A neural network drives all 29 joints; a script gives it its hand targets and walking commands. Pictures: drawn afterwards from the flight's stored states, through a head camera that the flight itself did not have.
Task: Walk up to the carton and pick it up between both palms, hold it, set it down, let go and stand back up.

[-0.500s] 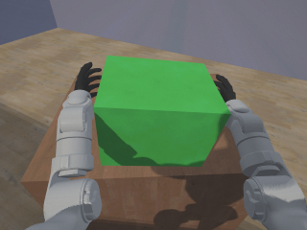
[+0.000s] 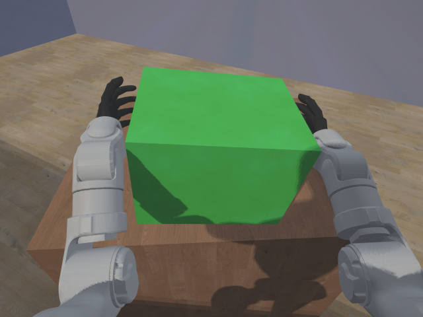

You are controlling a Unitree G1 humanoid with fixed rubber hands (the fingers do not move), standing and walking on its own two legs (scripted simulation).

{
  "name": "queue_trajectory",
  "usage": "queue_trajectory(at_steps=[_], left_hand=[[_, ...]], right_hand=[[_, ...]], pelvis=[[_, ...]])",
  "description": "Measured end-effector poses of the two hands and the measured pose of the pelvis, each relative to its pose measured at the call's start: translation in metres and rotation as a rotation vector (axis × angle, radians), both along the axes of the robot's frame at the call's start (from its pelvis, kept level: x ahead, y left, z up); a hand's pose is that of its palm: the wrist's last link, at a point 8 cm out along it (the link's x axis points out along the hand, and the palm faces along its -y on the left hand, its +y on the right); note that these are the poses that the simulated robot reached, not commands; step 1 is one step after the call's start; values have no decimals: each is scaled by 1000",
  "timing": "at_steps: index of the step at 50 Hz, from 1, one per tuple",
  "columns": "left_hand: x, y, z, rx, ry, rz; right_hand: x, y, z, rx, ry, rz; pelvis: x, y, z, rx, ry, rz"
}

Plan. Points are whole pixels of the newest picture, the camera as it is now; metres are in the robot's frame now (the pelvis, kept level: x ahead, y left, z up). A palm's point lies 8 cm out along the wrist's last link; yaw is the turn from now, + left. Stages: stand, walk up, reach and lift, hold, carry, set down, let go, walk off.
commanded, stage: reach and lift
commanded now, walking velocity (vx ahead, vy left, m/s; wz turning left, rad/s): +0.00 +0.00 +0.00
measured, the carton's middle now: (212, 147) +0.39 +0.01 +0.16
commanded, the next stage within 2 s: hold in 0.64 s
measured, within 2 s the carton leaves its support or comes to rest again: neither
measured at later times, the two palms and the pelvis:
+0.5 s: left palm (112, 128) +0.37 +0.19 +0.22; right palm (316, 138) +0.37 -0.18 +0.19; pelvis -0.01 +0.00 +0.00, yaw +0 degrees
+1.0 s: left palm (104, 114) +0.36 +0.19 +0.26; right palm (324, 122) +0.37 -0.18 +0.23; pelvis -0.01 +0.00 +0.00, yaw +0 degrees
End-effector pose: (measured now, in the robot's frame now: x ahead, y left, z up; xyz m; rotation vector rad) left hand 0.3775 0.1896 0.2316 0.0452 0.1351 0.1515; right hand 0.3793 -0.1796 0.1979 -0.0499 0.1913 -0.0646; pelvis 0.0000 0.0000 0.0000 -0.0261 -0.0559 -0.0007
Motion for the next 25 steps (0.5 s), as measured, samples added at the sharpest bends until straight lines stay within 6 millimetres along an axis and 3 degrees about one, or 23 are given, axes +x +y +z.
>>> queue_trajectory(at_steps=[4,12,19,25], left_hand=[[-4,-1,5,-1,-18,-1],[-6,-5,-10,-3,56,-1],[-10,-5,15,10,-46,-4],[-7,-3,-9,-19,70,4]], right_hand=[[-4,-1,6,4,-18,-2],[-7,-5,-13,34,56,-5],[-8,-5,20,29,-50,-7],[-6,-4,-5,54,57,-5]], pelvis=[[-2,-1,0,1,-5,0],[-5,-2,0,3,-11,0],[-5,-2,0,2,-11,1],[-6,-3,0,3,-13,1]])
